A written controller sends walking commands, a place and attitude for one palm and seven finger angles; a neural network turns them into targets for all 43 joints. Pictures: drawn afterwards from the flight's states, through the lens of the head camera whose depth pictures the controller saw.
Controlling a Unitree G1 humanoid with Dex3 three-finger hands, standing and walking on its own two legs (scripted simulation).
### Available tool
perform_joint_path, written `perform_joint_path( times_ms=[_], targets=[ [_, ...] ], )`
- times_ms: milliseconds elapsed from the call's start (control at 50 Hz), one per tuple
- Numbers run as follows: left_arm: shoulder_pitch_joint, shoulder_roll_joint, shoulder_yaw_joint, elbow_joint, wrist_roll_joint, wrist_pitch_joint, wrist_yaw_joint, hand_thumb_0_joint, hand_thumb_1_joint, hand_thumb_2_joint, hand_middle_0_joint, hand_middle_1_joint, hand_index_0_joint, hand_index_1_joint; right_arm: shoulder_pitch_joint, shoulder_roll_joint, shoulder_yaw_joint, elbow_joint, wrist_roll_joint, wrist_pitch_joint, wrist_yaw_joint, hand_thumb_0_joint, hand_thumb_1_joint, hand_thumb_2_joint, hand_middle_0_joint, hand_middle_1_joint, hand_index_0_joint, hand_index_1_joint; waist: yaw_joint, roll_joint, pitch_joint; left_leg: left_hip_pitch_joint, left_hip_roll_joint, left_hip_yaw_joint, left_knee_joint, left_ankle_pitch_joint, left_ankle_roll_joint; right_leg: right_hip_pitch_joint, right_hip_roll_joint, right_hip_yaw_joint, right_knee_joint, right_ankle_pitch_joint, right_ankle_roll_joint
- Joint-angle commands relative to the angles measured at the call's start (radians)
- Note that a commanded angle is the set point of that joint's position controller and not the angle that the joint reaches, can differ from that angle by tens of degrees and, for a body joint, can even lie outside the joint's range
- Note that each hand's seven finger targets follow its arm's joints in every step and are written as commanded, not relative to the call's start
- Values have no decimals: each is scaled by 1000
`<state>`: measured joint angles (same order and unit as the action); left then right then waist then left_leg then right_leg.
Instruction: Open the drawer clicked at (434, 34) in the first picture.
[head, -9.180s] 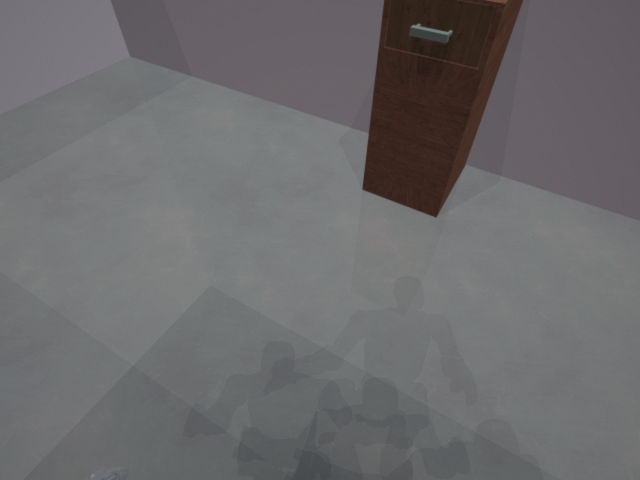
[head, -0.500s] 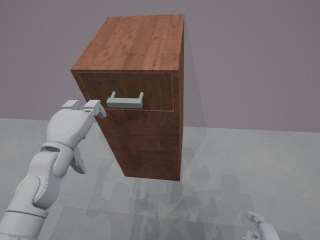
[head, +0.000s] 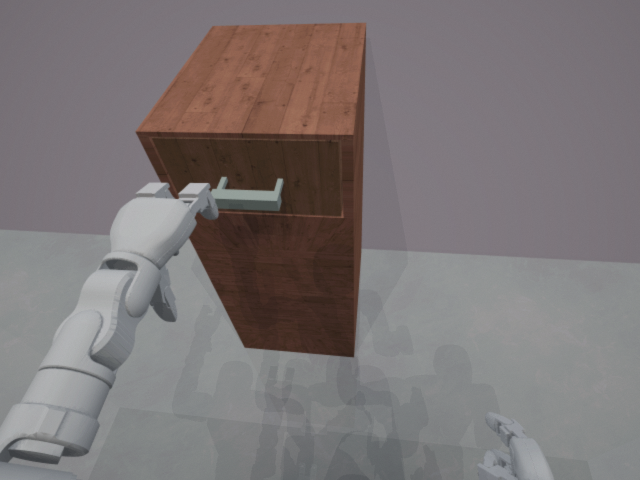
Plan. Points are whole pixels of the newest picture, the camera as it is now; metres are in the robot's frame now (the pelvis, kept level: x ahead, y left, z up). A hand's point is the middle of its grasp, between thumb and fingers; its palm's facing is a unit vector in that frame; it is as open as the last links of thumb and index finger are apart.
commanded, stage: move the hooked fingers above the handle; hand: left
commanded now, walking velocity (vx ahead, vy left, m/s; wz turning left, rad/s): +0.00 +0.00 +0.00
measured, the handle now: (248, 191) +0.57 +0.22 +0.00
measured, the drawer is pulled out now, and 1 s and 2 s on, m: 0.00 0.00 0.00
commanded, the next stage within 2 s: lower the fingers behind the handle in 1.86 s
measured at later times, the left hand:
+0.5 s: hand (200, 228) +0.41 +0.23 +0.08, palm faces +0.00 -0.01 -1.00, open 13.8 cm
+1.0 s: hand (227, 200) +0.48 +0.21 +0.06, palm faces -0.03 +0.01 -1.00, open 13.8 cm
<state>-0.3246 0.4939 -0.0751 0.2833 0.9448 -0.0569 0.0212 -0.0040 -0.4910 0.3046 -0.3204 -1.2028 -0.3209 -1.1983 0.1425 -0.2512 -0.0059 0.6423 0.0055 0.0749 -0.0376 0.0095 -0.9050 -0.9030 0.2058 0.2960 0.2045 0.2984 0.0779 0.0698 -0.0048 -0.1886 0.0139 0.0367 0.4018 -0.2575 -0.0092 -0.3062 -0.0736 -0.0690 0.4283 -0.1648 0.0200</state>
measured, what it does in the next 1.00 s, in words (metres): stands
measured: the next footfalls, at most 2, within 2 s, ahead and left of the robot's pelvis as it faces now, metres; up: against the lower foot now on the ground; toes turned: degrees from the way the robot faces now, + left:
none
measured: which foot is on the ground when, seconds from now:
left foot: down 0.00-1.00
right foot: down 0.00-1.00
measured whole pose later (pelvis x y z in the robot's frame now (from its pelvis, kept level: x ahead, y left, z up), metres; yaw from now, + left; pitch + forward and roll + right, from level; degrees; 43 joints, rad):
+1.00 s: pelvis +0.01 +0.00 -0.01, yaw -1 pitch +13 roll +0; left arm -0.80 0.50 -0.05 0.93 1.07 -0.11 0.19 0.00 -0.49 0.30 -0.32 -1.20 -0.32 -1.20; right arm 0.32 -0.27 -0.06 0.70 -0.01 0.10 -0.03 0.01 -0.91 -0.90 0.21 0.30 0.20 0.30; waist -0.05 0.05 -0.07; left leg -0.45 0.02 0.06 0.56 -0.33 0.00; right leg -0.57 -0.07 -0.04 0.56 -0.21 0.02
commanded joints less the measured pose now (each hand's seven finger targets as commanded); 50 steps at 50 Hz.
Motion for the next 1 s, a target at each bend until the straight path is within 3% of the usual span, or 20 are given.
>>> perform_joint_path(
  times_ms=[0, 20, 40, 140, 180, 200, 220, 280, 340, 400, 420, 500, 540, 600, 640, 740, 800, 920, 960, 980],
  targets=[
    [-370, 229, 149, -142, 1, -8, 58, 0, -500, 300, -300, -1200, -300, -1200, -48, -121, -51, -120, 3, -28, -1, 0, -900, -900, 200, 300, 200, 300, -16, -55, -297, -55, -49, 11, -37, 294, 19, 242, 63, 18, 2, 185, -55],
    [-395, 198, 113, -145, 1, -9, 59, 0, -500, 300, -300, -1200, -300, -1200, -41, -120, -51, -120, 5, -27, 1, 0, -900, -900, 200, 300, 200, 300, -22, -52, -292, -56, -48, 10, -35, 298, 19, 228, 62, 17, 7, 190, -56],
    [-375, 198, 119, -133, 0, -7, 60, 0, -500, 300, -300, -1200, -300, -1200, -36, -120, -55, -122, 6, -27, 3, 0, -900, -900, 200, 300, 200, 300, -15, -57, -295, -54, -45, 10, -35, 300, 20, 227, 63, 16, 10, 188, -57],
    [-423, 216, 127, -92, 14, -2, 75, 0, -500, 300, -300, -1200, -300, -1200, -11, -131, -63, -115, 10, -19, 3, 0, -900, -900, 200, 300, 200, 300, -23, -71, -312, -71, -46, 13, -25, 306, 22, 220, 65, 18, 22, 199, -56],
    [-440, 218, 129, -120, 15, -10, 87, 0, -500, 300, -300, -1200, -300, -1200, -2, -129, -69, -120, 8, -21, 3, 0, -900, -900, 200, 300, 200, 300, -18, -60, -361, -52, -47, 15, -14, 335, 25, 234, 64, 22, 33, 230, -57],
    [-438, 257, 170, -105, 18, -11, 95, 0, -500, 300, -300, -1200, -300, -1200, 2, -135, -71, -118, 7, -21, 3, 0, -900, -900, 200, 300, 200, 300, -14, -72, -372, -63, -47, 11, -14, 338, 24, 248, 67, 21, 37, 228, -58],
    [-432, 243, 157, -92, 21, -10, 101, 0, -500, 300, -300, -1200, -300, -1200, 5, -130, -70, -117, 8, -19, 3, 0, -900, -900, 200, 300, 200, 300, -13, -56, -372, -66, -49, 14, -10, 345, 26, 246, 65, 25, 42, 239, -58],
    [-450, 217, 139, -51, 23, -3, 116, 0, -500, 300, -300, -1200, -300, -1200, 15, -132, -74, -107, 11, -18, 4, 0, -900, -900, 200, 300, 200, 300, -25, -77, -345, -76, -45, 21, -8, 334, 27, 219, 68, 22, 41, 239, -55],
    [-473, 235, 151, 30, 34, 7, 126, 0, -500, 300, -300, -1200, -300, -1200, 27, -136, -74, -98, 16, -17, 0, 0, -900, -900, 200, 300, 200, 300, -30, -103, -322, -105, -48, 22, -9, 292, 32, 209, 68, 24, 38, 207, -54],
    [-542, 227, 128, 16, 47, 2, 128, 0, -500, 300, -300, -1200, -300, -1200, 38, -138, -79, -100, 13, -18, 0, 0, -900, -900, 200, 300, 200, 300, -43, -59, -367, -83, -49, 17, 5, 320, 31, 202, 72, 23, 48, 220, -57],
    [-557, 199, 97, 40, 46, 2, 127, 0, -500, 300, -300, -1200, -300, -1200, 44, -134, -79, -98, 14, -19, -1, 0, -900, -900, 200, 300, 200, 300, -53, -68, -356, -83, -49, 19, 9, 297, 34, 185, 69, 25, 47, 205, -54],
    [-649, 211, 96, 121, 53, -17, 127, 0, -500, 300, -300, -1200, -300, -1200, 76, -142, -82, -84, 10, -18, -9, 0, -900, -900, 200, 300, 200, 300, -77, -95, -353, -98, -50, 16, 23, 278, 38, 160, 71, 24, 50, 195, -53],
    [-688, 227, 103, 176, 61, -28, 132, 0, -500, 300, -300, -1200, -300, -1200, 89, -140, -79, -75, 10, -17, -11, 0, -900, -900, 200, 300, 200, 300, -79, -79, -344, -111, -52, 17, 28, 261, 37, 142, 69, 25, 57, 187, -53],
    [-747, 246, 116, 221, 73, -51, 145, 0, -500, 300, -300, -1200, -300, -1200, 114, -142, -85, -69, 4, -15, -13, 0, -900, -900, 200, 300, 200, 300, -86, -69, -389, -119, -55, 14, 49, 290, 37, 143, 71, 25, 76, 211, -54],
    [-772, 225, 100, 262, 78, -59, 157, 0, -500, 300, -300, -1200, -300, -1200, 131, -138, -88, -60, 1, -16, -10, 0, -900, -900, 200, 300, 200, 300, -93, -57, -387, -121, -51, 16, 60, 292, 37, 118, 70, 27, 84, 219, -54],
    [-802, 260, 127, 368, 93, -60, 179, 0, -500, 300, -300, -1200, -300, -1200, 164, -146, -91, -53, -3, -8, -7, 0, -900, -900, 200, 300, 200, 300, -98, -79, -414, -167, -51, 18, 81, 302, 39, 118, 73, 30, 108, 245, -53],
    [-860, 234, 96, 420, 98, -52, 186, 0, -500, 300, -300, -1200, -300, -1200, 183, -153, -94, -46, -4, -6, -6, 0, -900, -900, 200, 300, 200, 300, -129, -90, -396, -188, -48, 15, 90, 275, 40, 77, 76, 28, 107, 217, -51],
    [-952, 263, 115, 432, 110, -70, 212, 0, -500, 300, -300, -1200, -300, -1200, 244, -154, -108, -32, -14, -2, -1, 0, -900, -900, 200, 300, 200, 300, -135, -37, -517, -165, -46, 10, 129, 348, 40, 75, 81, 35, 140, 267, -52],
    [-963, 238, 95, 489, 114, -55, 224, 0, -500, 300, -300, -1200, -300, -1200, 255, -158, -107, -17, -14, 0, 2, 0, -900, -900, 200, 300, 200, 300, -153, -57, -455, -193, -41, 9, 126, 320, 38, 33, 84, 29, 136, 246, -51],
    [-963, 269, 123, 501, 116, -51, 232, 0, -500, 300, -300, -1200, -300, -1200, 263, -163, -108, -12, -15, 0, 3, 0, -900, -900, 200, 300, 200, 300, -148, -61, -462, -202, -40, 12, 128, 315, 40, 37, 84, 30, 137, 246, -51]
  ],
)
